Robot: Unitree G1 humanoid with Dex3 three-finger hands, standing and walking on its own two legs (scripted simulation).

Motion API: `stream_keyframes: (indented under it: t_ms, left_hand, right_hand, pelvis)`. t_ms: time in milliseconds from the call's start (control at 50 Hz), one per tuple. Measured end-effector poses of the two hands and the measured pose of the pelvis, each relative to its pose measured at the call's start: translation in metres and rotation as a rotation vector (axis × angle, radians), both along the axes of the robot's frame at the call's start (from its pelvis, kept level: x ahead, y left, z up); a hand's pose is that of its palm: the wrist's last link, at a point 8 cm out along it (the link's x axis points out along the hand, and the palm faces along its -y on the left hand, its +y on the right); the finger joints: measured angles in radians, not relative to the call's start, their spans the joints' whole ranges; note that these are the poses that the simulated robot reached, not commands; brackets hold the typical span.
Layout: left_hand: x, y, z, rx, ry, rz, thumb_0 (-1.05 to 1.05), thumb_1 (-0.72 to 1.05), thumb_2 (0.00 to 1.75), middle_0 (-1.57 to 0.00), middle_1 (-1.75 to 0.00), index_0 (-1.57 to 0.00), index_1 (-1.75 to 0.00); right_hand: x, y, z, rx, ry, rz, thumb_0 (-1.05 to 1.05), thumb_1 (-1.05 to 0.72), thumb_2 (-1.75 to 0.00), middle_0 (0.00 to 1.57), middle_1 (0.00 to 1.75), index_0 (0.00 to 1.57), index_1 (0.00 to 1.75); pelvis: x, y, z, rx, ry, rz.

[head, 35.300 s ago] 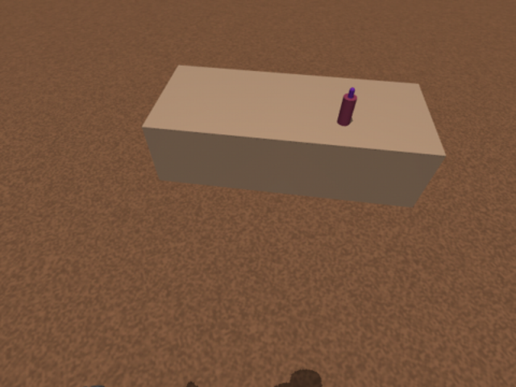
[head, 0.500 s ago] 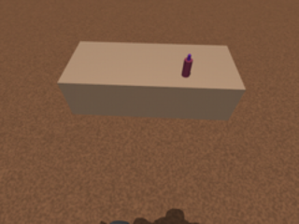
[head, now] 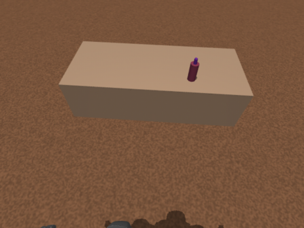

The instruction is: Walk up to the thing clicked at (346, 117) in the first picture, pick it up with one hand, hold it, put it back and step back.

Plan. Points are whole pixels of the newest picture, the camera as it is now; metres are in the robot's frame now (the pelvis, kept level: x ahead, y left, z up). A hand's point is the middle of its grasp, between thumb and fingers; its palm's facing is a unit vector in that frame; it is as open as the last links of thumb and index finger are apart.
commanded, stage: step back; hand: right
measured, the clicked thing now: (193, 69) +1.10 -0.26 -0.31
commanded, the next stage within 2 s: stand in 0.34 s
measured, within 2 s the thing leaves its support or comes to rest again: neither
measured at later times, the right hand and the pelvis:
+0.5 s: hand out of the picture +0.13 -0.24 -0.13, palm faces +0.04 +0.95 -0.32, open 7.4 cm; pelvis +0.02 +0.01 +0.02, yaw -3 degrees
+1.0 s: hand out of the picture +0.05 -0.24 -0.14, palm faces +0.05 +0.94 -0.34, open 7.4 cm; pelvis +0.01 +0.01 +0.02, yaw -3 degrees
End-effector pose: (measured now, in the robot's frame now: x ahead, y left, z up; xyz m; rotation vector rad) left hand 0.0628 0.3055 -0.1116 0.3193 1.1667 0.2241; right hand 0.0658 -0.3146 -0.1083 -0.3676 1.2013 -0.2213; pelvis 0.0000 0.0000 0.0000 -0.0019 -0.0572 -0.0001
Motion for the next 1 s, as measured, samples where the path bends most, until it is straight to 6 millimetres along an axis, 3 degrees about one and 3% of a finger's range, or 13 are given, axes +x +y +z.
stream_keyframes:
  t_ms: [100, 260, 400, 520, 800, 1000]
  left_hand:
    - [0.015, 0.007, -0.008, -0.012, 0.032, -0.005, 0.01, 0.91, 0.9, -0.2, -0.3, -0.2, -0.3]
    - [0.034, 0.007, -0.001, -0.015, 0.035, -0.027, 0.01, 0.91, 0.9, -0.2, -0.3, -0.2, -0.3]
    - [0.045, 0.005, 0.008, -0.009, 0.02, -0.042, 0.01, 0.91, 0.9, -0.2, -0.3, -0.2, -0.3]
    - [0.048, -0.001, 0.013, -0.019, 0.014, -0.064, 0.01, 0.91, 0.9, -0.2, -0.3, -0.2, -0.3]
    - [0.033, -0.003, 0.009, -0.033, 0.059, -0.084, 0.01, 0.91, 0.9, -0.2, -0.3, -0.2, -0.3]
    - [0.022, 0.002, 0.009, -0.026, 0.092, -0.077, 0.01, 0.91, 0.9, -0.2, -0.3, -0.2, -0.3]
  right_hand:
    - [0.023, 0.017, 0.004, 0.01, -0.031, 0.002, 0.01, -0.91, -0.9, 0.2, 0.3, 0.2, 0.3]
    - [0.059, 0.036, 0.01, 0.054, -0.081, 0.009, 0.01, -0.91, -0.9, 0.2, 0.3, 0.2, 0.3]
    - [0.07, 0.039, 0.014, 0.075, -0.114, -0.005, 0.0, -0.91, -0.9, 0.2, 0.3, 0.2, 0.3]
    - [0.053, 0.034, 0.017, 0.073, -0.1, -0.034, 0.0, -0.91, -0.9, 0.2, 0.3, 0.2, 0.3]
    - [-0.017, 0.023, 0.012, 0.051, 0.04, -0.11, 0.01, -0.91, -0.9, 0.2, 0.3, 0.2, 0.3]
    - [-0.027, 0.028, 0.008, 0.06, 0.068, -0.112, 0.01, -0.91, -0.9, 0.2, 0.3, 0.2, 0.3]
  pelvis:
    - [0.008, 0.007, 0.001, -0.005, 0.01, -0.022]
    - [0.018, 0.008, 0.009, -0.013, 0.022, -0.042]
    - [0.019, 0.01, 0.015, -0.007, 0.01, -0.05]
    - [0.016, 0.011, 0.019, -0.005, -0.001, -0.05]
    - [0.007, 0.012, 0.021, -0.004, 0.004, -0.049]
    - [0.007, 0.014, 0.021, -0.003, 0.01, -0.049]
